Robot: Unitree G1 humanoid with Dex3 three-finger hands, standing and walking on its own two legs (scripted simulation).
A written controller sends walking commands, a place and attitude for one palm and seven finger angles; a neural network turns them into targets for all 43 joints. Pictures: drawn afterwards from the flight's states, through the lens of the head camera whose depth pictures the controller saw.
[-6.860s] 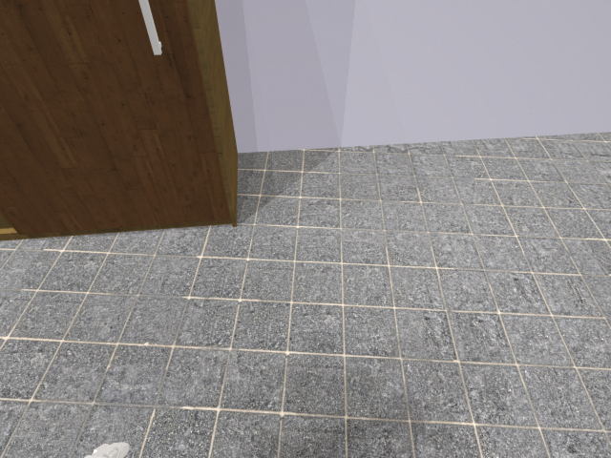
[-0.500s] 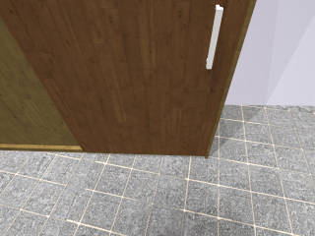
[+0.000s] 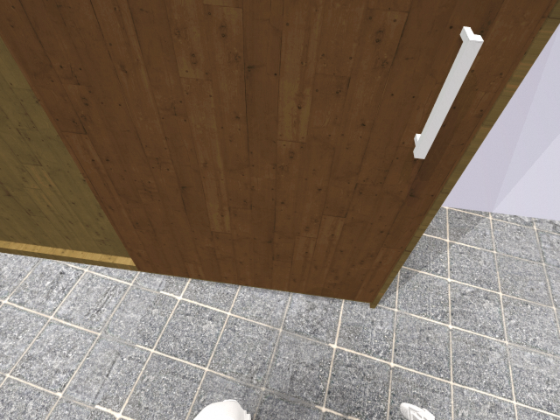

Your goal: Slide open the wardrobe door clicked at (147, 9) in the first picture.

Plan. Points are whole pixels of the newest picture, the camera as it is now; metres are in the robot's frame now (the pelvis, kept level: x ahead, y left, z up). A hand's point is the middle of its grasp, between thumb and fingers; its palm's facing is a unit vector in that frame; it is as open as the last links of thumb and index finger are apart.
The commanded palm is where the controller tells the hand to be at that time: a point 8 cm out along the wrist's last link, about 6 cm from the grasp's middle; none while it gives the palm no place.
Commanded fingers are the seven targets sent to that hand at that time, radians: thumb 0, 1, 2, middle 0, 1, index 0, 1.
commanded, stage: take the last steps up to it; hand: right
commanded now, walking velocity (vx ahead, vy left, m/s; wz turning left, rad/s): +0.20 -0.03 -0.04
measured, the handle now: (440, 99) +0.60 -0.20 +0.16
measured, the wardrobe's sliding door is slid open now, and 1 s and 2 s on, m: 0.00 0.00 0.00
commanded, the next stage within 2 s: come to a stop and stand still in 0.20 s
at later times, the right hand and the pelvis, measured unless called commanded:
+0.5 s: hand out of the picture +0.08 -0.19 -0.17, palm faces +0.11 +0.98 -0.15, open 7.4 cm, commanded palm none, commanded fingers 0.00 -0.90 -0.90 0.20 0.30 0.20 0.30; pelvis +0.12 -0.03 +0.02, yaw +0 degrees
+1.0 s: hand out of the picture +0.12 -0.14 -0.14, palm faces +0.01 +0.97 -0.25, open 7.4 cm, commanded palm none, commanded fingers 0.00 -0.90 -0.90 0.20 0.30 0.20 0.30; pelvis +0.07 +0.04 +0.02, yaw +1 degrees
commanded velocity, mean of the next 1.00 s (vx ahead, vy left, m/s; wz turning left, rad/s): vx -0.03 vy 0.03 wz -0.01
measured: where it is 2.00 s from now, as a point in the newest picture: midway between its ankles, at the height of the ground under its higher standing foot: outside the picture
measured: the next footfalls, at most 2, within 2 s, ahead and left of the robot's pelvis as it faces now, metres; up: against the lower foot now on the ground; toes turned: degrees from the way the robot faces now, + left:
right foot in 0.38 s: +0.20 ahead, -0.14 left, +0.00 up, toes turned -8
left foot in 0.82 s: +0.13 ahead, +0.15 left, +0.00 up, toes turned +5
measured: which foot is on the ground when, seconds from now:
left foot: down 0.00-0.44, up 0.46-0.80, down 0.82-1.00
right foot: up 0.00-0.36, down 0.38-0.82, up 0.84-1.00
